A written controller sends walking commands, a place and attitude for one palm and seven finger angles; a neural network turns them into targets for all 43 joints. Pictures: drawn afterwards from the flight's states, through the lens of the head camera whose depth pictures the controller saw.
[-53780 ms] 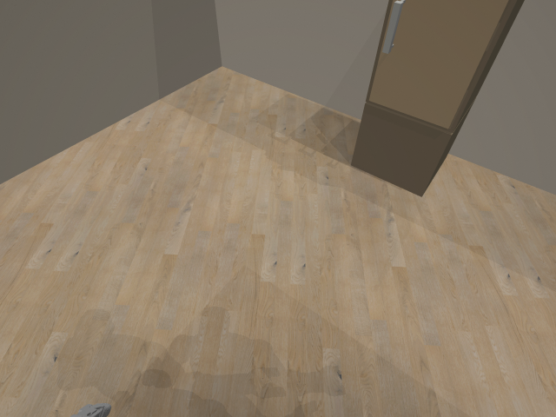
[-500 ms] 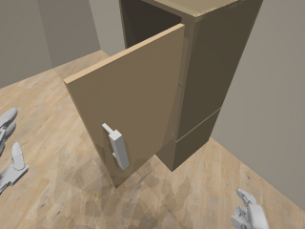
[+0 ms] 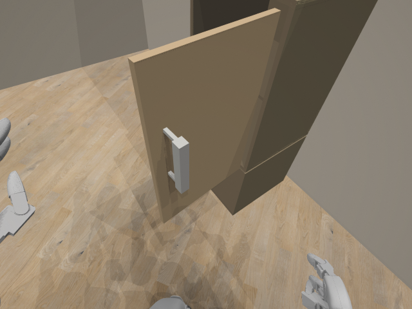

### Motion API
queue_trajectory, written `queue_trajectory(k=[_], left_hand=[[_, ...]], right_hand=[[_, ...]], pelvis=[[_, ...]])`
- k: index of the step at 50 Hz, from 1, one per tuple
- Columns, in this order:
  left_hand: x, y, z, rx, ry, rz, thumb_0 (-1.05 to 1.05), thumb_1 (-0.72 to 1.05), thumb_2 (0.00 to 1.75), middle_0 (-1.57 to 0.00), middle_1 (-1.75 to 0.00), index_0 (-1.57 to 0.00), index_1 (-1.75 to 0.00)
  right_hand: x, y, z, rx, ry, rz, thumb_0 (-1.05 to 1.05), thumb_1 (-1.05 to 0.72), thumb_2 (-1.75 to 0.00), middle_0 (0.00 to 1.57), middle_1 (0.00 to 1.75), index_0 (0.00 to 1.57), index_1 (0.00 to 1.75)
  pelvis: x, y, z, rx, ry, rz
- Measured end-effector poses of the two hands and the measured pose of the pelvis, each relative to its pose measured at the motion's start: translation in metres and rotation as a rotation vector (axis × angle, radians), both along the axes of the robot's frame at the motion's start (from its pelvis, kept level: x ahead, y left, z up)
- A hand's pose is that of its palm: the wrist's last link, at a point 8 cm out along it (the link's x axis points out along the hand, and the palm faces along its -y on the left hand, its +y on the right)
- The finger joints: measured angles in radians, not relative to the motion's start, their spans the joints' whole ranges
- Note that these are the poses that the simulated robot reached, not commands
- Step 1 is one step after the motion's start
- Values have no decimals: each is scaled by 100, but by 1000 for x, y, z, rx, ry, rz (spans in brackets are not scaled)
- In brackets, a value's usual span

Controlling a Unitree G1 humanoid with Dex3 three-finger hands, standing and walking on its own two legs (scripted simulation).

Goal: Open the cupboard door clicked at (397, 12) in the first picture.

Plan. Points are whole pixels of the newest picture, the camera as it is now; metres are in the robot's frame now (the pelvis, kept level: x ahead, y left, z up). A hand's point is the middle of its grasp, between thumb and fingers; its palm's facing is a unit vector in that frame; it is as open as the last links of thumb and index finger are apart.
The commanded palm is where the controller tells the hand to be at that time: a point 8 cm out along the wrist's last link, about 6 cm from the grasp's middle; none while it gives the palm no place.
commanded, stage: step back with the hand held close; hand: left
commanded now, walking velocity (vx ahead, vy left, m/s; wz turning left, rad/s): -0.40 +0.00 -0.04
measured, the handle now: (175, 161) +0.42 +0.11 +0.01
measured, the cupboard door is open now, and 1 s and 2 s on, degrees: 95 95 95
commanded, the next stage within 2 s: stop stepping back and stand still in 0.36 s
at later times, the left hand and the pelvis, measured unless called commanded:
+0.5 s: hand (19, 256) +0.14 +0.23 +0.19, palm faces +0.26 -0.87 -0.43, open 7.4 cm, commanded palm +0.08 +0.28 +0.19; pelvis -0.10 +0.01 -0.01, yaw -9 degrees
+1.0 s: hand out of the picture +0.05 +0.25 +0.18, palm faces +0.34 -0.82 -0.46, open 7.4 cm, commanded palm -0.01 +0.30 +0.19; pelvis -0.18 +0.01 +0.01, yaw -6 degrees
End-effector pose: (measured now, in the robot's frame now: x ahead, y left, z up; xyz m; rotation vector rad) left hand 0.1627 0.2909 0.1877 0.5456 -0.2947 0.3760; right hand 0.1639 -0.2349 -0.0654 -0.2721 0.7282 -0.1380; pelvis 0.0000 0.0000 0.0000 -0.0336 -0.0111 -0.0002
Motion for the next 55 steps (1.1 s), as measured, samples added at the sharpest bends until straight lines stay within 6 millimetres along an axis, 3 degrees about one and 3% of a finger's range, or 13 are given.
queue_trajectory(k=[5,12,17,21,28,32,35,39,44,51,55], left_hand=[[-11,11,-1,39,-10,-42,1,89,90,-22,-31,-22,-30],[-36,29,18,29,-41,8,1,89,90,-22,-31,-22,-30],[-49,16,14,-48,-35,-22,1,89,90,-21,-31,-21,-30],[-55,-5,6,-2,-48,-122,1,89,90,-21,-31,-21,-30],[-57,-21,15,21,-80,-274,1,89,90,-21,-31,-22,-30],[-94,-18,17,84,12,-245,1,89,90,-22,-31,-22,-30],[-128,-12,18,86,49,-204,1,89,90,-22,-31,-22,-30],[-147,6,14,7,-10,-80,1,89,90,-22,-31,-22,-30],[-143,19,1,-83,-60,-9,1,89,90,-21,-31,-22,-30],[-151,-3,12,32,5,-111,1,89,90,-21,-31,-21,-30],[-162,-6,16,53,13,-117,1,89,90,-21,-31,-22,-30]], right_hand=[[-17,0,3,-42,-5,-31,1,-90,-90,20,30,20,30],[-41,17,15,-14,-5,-10,1,-91,-90,20,30,20,30],[-53,26,18,19,-27,21,1,-90,-90,20,30,20,30],[-69,20,6,29,-59,19,1,-90,-90,20,31,21,30],[-138,-1,7,2,-61,-140,1,-90,-90,20,30,21,30],[-183,-13,9,9,-50,-173,1,-90,-90,20,30,20,30],[-217,-21,3,-11,43,-199,1,-90,-90,20,30,20,30],[-249,-24,0,-57,130,-204,1,-91,-90,20,30,20,30],[-255,-18,-9,-74,104,-192,1,-91,-90,20,30,20,30],[-239,12,-6,61,-26,-155,1,-91,-90,20,30,20,30],[-232,18,-9,88,-11,-127,1,-90,-90,20,30,20,30]], pelvis=[[-16,9,-4,-21,-10,-1],[-36,11,11,-56,30,-20],[-58,7,15,-50,83,-57],[-88,3,-2,3,85,-146],[-117,7,-4,-18,-6,-136],[-143,2,-1,7,-6,-106],[-149,4,5,31,6,-127],[-152,7,12,44,20,-130],[-166,21,4,37,3,-88],[-181,13,6,32,-13,-101],[-182,12,6,31,0,-101]])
